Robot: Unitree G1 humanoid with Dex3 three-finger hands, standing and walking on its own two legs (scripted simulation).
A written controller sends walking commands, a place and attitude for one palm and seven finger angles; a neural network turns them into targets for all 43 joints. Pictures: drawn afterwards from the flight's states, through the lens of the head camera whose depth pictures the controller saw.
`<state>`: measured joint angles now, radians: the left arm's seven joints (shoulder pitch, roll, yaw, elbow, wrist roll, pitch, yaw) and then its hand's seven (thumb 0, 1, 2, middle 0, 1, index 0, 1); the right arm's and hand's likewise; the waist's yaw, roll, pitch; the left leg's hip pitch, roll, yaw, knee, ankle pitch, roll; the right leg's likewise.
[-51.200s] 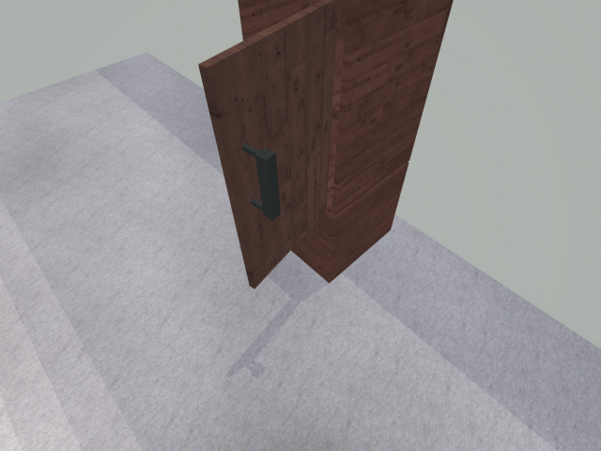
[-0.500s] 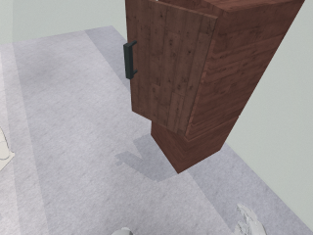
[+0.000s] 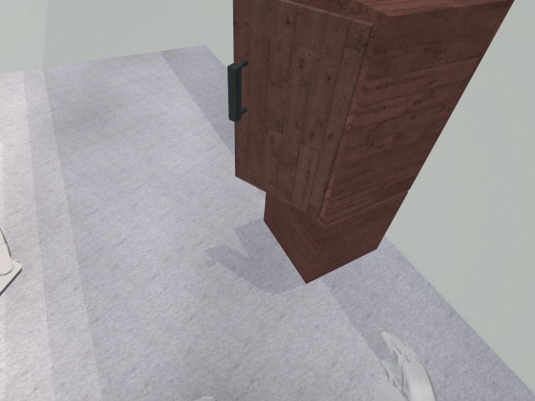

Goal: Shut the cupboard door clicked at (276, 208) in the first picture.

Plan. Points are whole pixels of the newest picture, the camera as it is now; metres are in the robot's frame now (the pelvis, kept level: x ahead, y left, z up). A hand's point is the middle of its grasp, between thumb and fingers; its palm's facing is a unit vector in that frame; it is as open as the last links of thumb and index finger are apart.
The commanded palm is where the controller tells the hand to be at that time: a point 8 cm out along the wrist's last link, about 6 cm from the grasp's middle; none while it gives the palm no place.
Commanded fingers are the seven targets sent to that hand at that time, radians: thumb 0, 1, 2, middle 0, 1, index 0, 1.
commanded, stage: stop stepping back and stand still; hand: left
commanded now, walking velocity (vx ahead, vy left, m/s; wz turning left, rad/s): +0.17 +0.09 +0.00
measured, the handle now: (239, 91) +0.85 +0.15 +0.03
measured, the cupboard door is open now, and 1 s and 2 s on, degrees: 28 28 28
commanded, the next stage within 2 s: let the arm hang, fingers relaxed in 0.58 s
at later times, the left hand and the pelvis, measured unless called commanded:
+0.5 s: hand (37, 289) +0.18 +0.25 +0.18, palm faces +0.38 -0.82 -0.43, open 7.4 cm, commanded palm +0.13 +0.29 +0.19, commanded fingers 0.00 0.90 0.90 -0.20 -0.30 -0.20 -0.30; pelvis -0.03 +0.00 +0.01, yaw -3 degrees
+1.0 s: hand out of the picture +0.03 +0.18 -0.17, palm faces -0.05 -0.99 -0.16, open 7.2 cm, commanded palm none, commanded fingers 0.00 0.90 0.90 -0.20 -0.30 -0.20 -0.30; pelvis -0.03 +0.01 +0.01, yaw -3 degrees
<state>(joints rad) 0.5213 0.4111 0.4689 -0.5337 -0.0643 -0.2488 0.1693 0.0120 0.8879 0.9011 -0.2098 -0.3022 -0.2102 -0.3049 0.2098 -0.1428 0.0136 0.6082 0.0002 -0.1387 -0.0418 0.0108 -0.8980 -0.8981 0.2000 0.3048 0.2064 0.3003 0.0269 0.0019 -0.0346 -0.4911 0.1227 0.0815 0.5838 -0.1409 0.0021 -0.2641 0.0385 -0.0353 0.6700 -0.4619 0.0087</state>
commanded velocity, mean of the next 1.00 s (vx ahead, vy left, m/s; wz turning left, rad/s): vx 0.03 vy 0.00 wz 0.00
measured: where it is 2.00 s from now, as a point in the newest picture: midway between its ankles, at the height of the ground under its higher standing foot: outside the picture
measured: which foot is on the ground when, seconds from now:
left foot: down 0.00-0.02, up 0.04-0.14, down 0.16-1.00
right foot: up 0.00-0.00, down 0.02-1.00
